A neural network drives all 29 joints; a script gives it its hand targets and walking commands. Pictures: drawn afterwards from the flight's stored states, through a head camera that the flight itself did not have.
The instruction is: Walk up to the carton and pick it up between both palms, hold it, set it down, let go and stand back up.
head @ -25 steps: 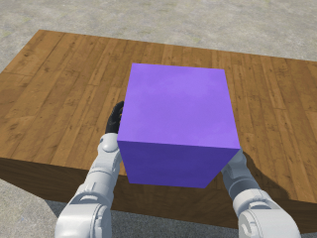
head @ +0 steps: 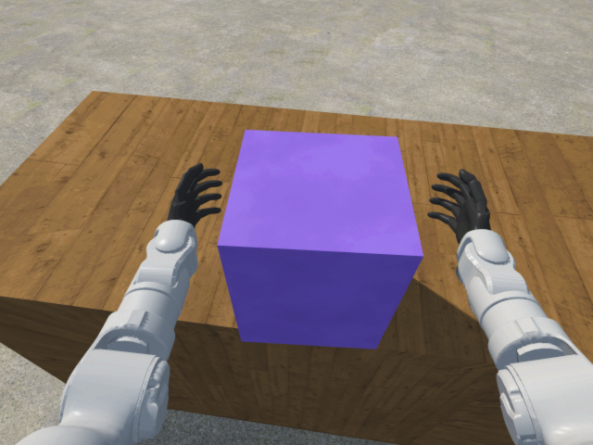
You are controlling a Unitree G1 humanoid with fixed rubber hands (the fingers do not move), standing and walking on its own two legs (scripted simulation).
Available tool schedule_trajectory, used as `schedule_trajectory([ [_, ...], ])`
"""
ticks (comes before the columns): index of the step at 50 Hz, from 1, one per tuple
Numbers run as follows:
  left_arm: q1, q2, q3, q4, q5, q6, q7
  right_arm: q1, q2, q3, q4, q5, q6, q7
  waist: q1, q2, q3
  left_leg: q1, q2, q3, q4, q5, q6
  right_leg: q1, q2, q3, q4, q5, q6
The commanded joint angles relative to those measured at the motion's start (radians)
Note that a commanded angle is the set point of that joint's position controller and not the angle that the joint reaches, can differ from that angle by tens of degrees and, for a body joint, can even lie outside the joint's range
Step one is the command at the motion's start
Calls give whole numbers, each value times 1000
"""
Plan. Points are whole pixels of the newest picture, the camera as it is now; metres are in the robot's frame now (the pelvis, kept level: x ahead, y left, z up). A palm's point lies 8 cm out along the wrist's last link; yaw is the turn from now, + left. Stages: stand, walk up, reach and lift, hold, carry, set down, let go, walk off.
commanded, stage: set down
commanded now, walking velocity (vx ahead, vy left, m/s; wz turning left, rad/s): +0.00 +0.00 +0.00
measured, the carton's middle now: (314, 245) +0.39 +0.00 +0.05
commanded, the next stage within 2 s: none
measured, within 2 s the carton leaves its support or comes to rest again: neither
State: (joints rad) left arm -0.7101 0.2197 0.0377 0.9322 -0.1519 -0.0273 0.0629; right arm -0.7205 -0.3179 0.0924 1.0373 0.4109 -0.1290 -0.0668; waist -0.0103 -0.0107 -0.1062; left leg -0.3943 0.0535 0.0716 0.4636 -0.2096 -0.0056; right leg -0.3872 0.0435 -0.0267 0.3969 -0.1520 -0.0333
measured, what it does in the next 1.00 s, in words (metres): stands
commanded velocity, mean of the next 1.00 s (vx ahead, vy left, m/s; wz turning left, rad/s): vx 0.00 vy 0.00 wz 0.00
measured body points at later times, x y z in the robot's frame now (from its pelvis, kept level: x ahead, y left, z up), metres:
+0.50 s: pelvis -0.02 -0.01 +0.00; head +0.00 +0.01 +0.45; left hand +0.42 +0.20 +0.16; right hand +0.42 -0.20 +0.16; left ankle +0.01 +0.12 -0.74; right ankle +0.02 -0.10 -0.74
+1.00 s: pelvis +0.00 -0.01 +0.01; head +0.00 +0.01 +0.46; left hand +0.35 +0.21 +0.10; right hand +0.34 -0.21 +0.10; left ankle +0.01 +0.12 -0.74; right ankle +0.02 -0.10 -0.74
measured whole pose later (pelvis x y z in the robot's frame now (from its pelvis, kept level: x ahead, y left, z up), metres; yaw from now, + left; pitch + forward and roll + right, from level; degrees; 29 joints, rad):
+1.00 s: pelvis +0.00 -0.01 +0.01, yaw +1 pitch -3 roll +0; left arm -0.31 0.22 0.16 0.14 -0.13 0.49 0.01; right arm -0.28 -0.23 -0.03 0.24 0.31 0.26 -0.12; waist -0.04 -0.04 0.05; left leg -0.12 0.03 0.05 0.35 -0.19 -0.01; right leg -0.14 0.03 -0.02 0.35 -0.17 -0.04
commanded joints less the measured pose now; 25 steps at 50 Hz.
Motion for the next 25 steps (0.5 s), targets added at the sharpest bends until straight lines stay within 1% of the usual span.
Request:
schedule_trajectory([
  [1, -485, 140, -2, -64, -39, 61, -10, -467, -122, -22, -140, -11, 98, 4, 15, -50, -405, 196, -59, -32, -56, 101, 18, 121, -8, 35, -53, 43, 55],
  [2, -496, 149, 6, -49, -41, 66, -9, -477, -114, -16, -145, -15, 116, 2, 35, -57, -388, 184, -58, -30, -62, 90, 27, 126, -9, 37, -56, 14, 52],
  [3, -502, 149, -3, -21, -42, 72, -8, -477, -106, -21, -130, -16, 129, 1, 29, -60, -379, 184, -56, -35, -63, 77, 29, 112, -9, 37, -60, -13, 48],
  [4, -529, 173, 10, -37, -49, 74, -5, -506, -111, -19, -178, -15, 135, 1, 49, -58, -425, 174, -60, -31, -62, 79, 33, 133, -11, 41, -60, -17, 47],
  [5, -534, 164, 1, 14, -40, 83, -5, -488, -98, -16, -100, -17, 156, -2, 26, -42, -348, 158, -58, -38, -69, 55, 31, 130, -19, 49, -63, -19, 42],
  [7, -582, 196, 21, -72, -27, 101, -3, -510, -126, -55, -142, -32, 162, -20, 12, -6, -432, 183, -64, -31, -66, 91, 15, 164, -19, 46, -60, 37, 49],
  [8, -619, 201, 17, -68, -27, 115, 2, -525, -125, -72, -122, -39, 176, -27, -4, 17, -429, 192, -62, -32, -71, 66, 9, 155, -19, 41, -62, 20, 47],
  [9, -622, 193, 15, -106, -26, 131, 7, -529, -127, -91, -154, -50, 185, -29, -4, 39, -448, 205, -59, -32, -73, 64, 3, 156, -14, 33, -63, 13, 42],
  [10, -616, 198, 24, -144, -26, 152, 11, -523, -129, -100, -184, -57, 193, -37, -13, 30, -468, 225, -60, -28, -67, 99, -2, 173, -9, 33, -61, 69, 46],
  [11, -638, 208, 26, -211, -28, 176, 17, -543, -151, -126, -242, -69, 200, -44, -20, 46, -521, 253, -60, -27, -67, 122, -11, 189, -3, 26, -55, 115, 50],
  [12, -630, 204, 20, -213, -34, 211, 19, -552, -157, -138, -253, -84, 215, -48, -30, 35, -515, 263, -57, -29, -68, 122, -14, 191, 5, 18, -51, 135, 52],
  [13, -609, 199, 19, -184, -32, 242, 15, -540, -150, -143, -233, -95, 238, -52, -37, 31, -462, 260, -57, -31, -74, 101, -11, 202, 4, 18, -55, 124, 50],
  [14, -594, 194, 21, -189, -21, 272, 9, -509, -138, -137, -205, -92, 263, -53, -42, 36, -420, 263, -59, -30, -87, 88, -11, 212, 3, 20, -62, 116, 50],
  [15, -607, 205, 28, -199, -19, 297, 7, -527, -143, -136, -219, -85, 284, -52, -30, 38, -413, 256, -60, -29, -100, 73, -7, 219, 2, 17, -69, 86, 48],
  [16, -616, 218, 36, -235, -28, 320, 8, -541, -147, -144, -266, -84, 300, -55, -30, 14, -427, 251, -61, -28, -101, 76, -3, 234, 3, 18, -70, 88, 54],
  [17, -630, 228, 39, -301, -40, 337, 14, -551, -151, -159, -340, -86, 307, -59, -27, 18, -480, 256, -61, -27, -98, 96, -8, 255, 6, 14, -61, 112, 57],
  [18, -620, 208, 28, -329, -48, 353, 18, -535, -143, -170, -350, -91, 317, -59, -42, 38, -470, 259, -59, -28, -95, 110, -16, 256, 7, 11, -55, 130, 54],
  [19, -648, 226, 40, -367, -50, 366, 22, -563, -158, -186, -391, -98, 327, -57, -37, 48, -504, 275, -61, -23, -90, 125, -22, 260, 8, 8, -55, 149, 57],
  [20, -601, 223, 46, -401, -55, 385, 23, -530, -155, -177, -434, -96, 334, -58, -38, 24, -518, 287, -63, -23, -83, 152, -21, 291, 12, 8, -47, 200, 63],
  [21, -615, 224, 41, -331, -54, 398, 17, -548, -147, -178, -396, -107, 351, -54, -42, 23, -457, 259, -62, -28, -92, 112, -18, 274, 5, 8, -44, 168, 62],
  [22, -603, 218, 48, -384, -42, 411, 16, -513, -150, -185, -408, -105, 358, -51, -43, 41, -469, 271, -61, -32, -100, 129, -24, 289, 6, 8, -44, 195, 60],
  [23, -595, 223, 53, -373, -38, 425, 12, -501, -154, -180, -394, -101, 373, -46, -43, 37, -466, 265, -64, -30, -104, 115, -22, 299, 5, 10, -48, 178, 58],
  [24, -547, 201, 61, -352, -18, 440, 6, -451, -135, -152, -343, -89, 390, -38, -36, 43, -398, 258, -62, -33, -118, 119, -19, 307, 3, 14, -50, 180, 54],
  [25, -552, 224, 74, -404, -16, 454, 0, -468, -156, -159, -399, -70, 394, -39, -34, 49, -436, 275, -65, -32, -118, 152, -21, 334, 4, 14, -55, 212, 56],
])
